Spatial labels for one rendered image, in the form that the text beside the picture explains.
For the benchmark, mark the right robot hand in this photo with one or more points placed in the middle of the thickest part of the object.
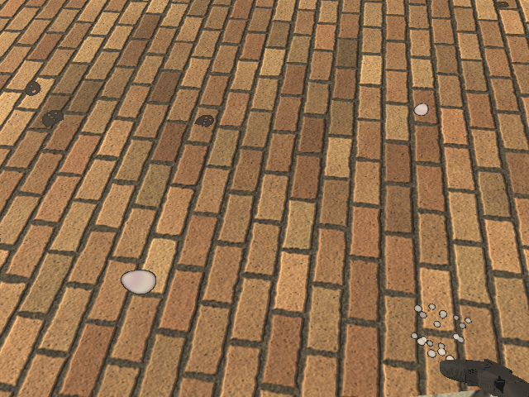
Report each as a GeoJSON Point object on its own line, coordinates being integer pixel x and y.
{"type": "Point", "coordinates": [487, 375]}

